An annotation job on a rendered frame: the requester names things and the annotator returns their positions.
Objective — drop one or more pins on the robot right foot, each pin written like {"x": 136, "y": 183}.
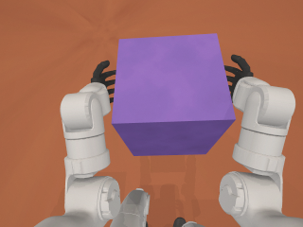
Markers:
{"x": 179, "y": 222}

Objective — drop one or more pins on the robot right hand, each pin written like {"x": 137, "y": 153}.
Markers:
{"x": 246, "y": 72}

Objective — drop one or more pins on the robot left upper arm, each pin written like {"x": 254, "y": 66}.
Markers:
{"x": 89, "y": 202}

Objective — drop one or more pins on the robot right upper arm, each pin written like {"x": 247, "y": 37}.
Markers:
{"x": 254, "y": 200}

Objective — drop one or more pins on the robot left hand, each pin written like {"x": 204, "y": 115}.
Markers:
{"x": 100, "y": 77}

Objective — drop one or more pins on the right robot forearm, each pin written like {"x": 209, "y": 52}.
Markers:
{"x": 267, "y": 114}

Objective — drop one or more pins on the carton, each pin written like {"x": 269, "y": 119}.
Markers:
{"x": 171, "y": 95}

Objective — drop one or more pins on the left robot thigh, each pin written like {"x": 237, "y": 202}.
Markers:
{"x": 132, "y": 210}

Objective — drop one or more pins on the left robot forearm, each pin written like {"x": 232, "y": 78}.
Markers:
{"x": 83, "y": 129}

